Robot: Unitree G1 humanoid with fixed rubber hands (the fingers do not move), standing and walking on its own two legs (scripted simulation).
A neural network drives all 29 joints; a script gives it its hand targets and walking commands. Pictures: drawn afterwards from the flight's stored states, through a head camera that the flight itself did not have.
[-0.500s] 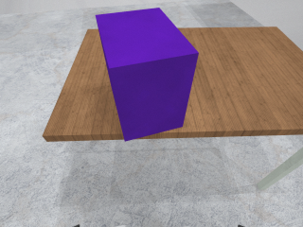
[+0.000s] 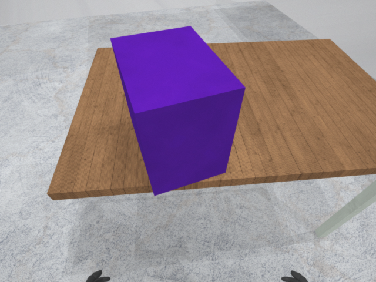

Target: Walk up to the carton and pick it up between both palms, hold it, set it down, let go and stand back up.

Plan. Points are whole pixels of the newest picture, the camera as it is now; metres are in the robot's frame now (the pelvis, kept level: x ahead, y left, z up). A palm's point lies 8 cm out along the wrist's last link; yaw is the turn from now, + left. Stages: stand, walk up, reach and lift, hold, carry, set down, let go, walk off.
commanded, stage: walk up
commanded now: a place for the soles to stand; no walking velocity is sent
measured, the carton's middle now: (172, 110) +0.48 +0.05 +0.10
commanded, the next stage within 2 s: none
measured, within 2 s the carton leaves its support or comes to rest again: neither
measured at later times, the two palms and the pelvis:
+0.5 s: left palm out of the picture +0.06 +0.22 -0.13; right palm out of the picture +0.04 -0.27 -0.13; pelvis +0.01 -0.02 -0.01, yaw -1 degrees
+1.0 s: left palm (116, 243) +0.24 +0.20 -0.13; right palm out of the picture +0.08 -0.28 -0.15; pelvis +0.10 -0.03 -0.03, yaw +0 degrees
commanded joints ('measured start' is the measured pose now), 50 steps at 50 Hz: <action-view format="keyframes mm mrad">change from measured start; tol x32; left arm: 1 9 146 32 -66 -1 -30 6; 50 217 289 76 -169 12 -10 22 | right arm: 1 8 -145 -55 -83 -4 -26 -3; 50 150 -155 -19 -108 29 -14 -30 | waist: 1 4 22 -68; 45 -11 213 148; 50 103 -127 -227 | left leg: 1 105 134 -133 -113 360 24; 17 128 131 -148 -137 236 28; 22 -27 163 -231 -190 -365 85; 32 -301 19 -170 114 -186 4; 37 406 373 -567 -73 936 281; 45 -17 172 -250 -66 958 168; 48 -197 78 -200 204 756 48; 50 -186 -81 -193 631 -57 -63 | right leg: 1 -42 -92 77 -73 375 -42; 17 -83 -89 90 -109 329 -51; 20 -175 -36 132 -104 -219 -98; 26 -73 -77 246 -202 -204 -140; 33 191 -228 205 -71 739 -230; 38 -492 19 -33 592 -316 -9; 45 -196 -38 -63 226 -30 9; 50 260 -367 264 -49 976 -299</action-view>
